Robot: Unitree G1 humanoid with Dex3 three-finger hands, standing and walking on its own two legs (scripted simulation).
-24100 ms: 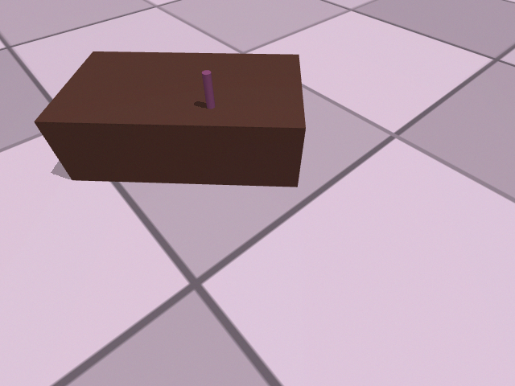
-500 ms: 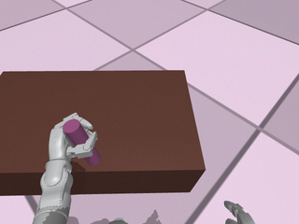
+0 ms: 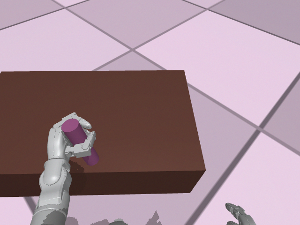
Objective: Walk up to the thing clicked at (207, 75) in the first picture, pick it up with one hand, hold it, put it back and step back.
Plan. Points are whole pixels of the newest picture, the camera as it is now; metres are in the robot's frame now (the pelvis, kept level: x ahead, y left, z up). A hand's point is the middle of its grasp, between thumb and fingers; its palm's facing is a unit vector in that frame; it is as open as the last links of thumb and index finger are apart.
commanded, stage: crouch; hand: left
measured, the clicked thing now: (82, 144) +0.33 +0.19 +0.02
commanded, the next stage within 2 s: lower in 1.20 s
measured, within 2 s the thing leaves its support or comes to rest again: rests again in 1.68 s
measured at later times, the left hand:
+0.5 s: hand (95, 127) +0.45 +0.19 -0.07, palm faces +0.09 -1.00 -0.01, open 5.6 cm
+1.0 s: hand (100, 124) +0.51 +0.19 -0.14, palm faces +0.13 -0.99 -0.03, open 5.6 cm
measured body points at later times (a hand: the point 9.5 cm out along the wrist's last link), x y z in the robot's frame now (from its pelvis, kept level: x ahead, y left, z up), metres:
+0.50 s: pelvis -0.02 +0.00 -0.09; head +0.13 +0.03 +0.34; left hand +0.44 +0.24 -0.07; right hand +0.02 -0.26 -0.21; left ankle +0.05 +0.14 -0.70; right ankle -0.03 -0.14 -0.70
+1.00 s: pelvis -0.04 +0.00 -0.16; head +0.16 +0.03 +0.25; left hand +0.49 +0.24 -0.14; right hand -0.01 -0.26 -0.28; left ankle +0.05 +0.14 -0.70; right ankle -0.03 -0.14 -0.70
